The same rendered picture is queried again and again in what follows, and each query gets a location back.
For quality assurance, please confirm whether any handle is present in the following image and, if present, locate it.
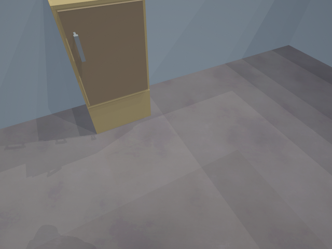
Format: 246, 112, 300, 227
73, 32, 86, 62

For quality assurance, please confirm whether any cupboard door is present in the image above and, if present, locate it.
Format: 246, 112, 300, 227
57, 0, 148, 106

